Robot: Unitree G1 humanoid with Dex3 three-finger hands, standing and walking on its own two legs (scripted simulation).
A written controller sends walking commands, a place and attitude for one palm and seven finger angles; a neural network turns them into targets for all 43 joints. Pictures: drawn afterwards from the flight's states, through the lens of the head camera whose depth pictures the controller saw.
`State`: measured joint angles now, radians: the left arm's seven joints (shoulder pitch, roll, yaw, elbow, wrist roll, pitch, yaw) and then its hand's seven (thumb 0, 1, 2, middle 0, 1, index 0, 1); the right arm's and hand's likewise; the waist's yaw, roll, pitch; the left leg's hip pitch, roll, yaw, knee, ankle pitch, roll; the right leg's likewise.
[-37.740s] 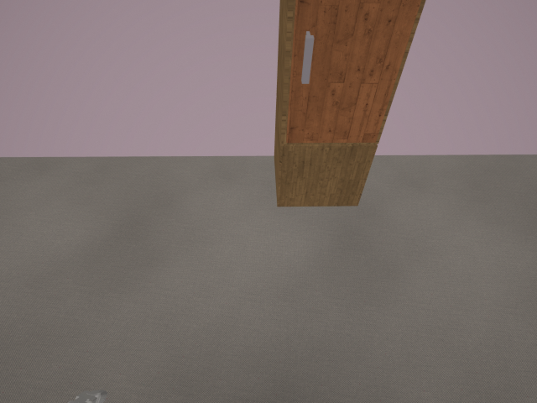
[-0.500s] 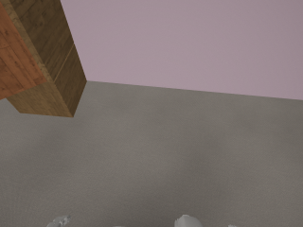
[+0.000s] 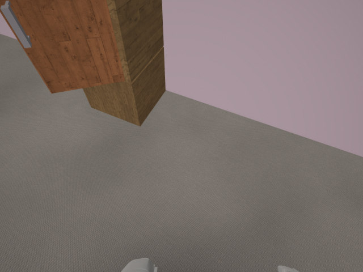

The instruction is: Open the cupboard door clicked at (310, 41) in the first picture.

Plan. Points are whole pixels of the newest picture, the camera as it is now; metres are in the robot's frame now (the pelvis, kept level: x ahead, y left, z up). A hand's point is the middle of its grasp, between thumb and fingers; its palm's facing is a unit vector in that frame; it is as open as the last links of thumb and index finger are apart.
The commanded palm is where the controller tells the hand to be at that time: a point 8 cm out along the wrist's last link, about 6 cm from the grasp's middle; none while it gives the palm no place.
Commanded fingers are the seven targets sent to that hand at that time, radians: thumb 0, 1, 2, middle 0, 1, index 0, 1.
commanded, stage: turn to face it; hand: left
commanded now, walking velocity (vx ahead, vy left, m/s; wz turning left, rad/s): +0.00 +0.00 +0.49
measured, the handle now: (18, 24) +0.86 +0.67 +0.02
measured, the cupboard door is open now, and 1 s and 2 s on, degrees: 41 41 41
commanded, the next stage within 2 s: take the last steps up to it in 0.54 s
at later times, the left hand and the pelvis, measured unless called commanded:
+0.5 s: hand out of the picture +0.08 +0.21 -0.16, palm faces +0.19 -0.95 -0.24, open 7.4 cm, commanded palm none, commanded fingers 0.00 0.90 0.90 -0.20 -0.30 -0.20 -0.30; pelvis +0.02 +0.00 +0.00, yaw +10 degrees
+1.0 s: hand out of the picture -0.08 +0.20 -0.18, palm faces +0.45 -0.87 -0.20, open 7.3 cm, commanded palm none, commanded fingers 0.00 0.90 0.90 -0.20 -0.30 -0.20 -0.30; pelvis +0.04 +0.04 +0.00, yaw +21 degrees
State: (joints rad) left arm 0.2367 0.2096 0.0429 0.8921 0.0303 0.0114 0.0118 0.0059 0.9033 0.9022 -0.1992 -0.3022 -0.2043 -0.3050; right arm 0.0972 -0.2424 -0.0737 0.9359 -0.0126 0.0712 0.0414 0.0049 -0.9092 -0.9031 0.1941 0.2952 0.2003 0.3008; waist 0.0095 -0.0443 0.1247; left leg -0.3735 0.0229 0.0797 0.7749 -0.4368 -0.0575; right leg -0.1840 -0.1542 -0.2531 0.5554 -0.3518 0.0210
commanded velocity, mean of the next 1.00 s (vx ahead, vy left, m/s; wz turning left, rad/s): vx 0.11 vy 0.05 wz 0.25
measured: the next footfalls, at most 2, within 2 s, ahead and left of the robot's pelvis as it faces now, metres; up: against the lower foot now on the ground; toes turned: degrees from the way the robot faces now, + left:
left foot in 0.06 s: +0.05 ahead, +0.12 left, +0.00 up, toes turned +7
right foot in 0.52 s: +0.07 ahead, -0.12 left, +0.00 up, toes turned +8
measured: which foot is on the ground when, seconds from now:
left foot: up 0.00-0.04, down 0.06-0.52, up 0.54-0.98, down 1.00-1.00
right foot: down 0.00-0.06, up 0.08-0.50, down 0.52-0.98, up 1.00-1.00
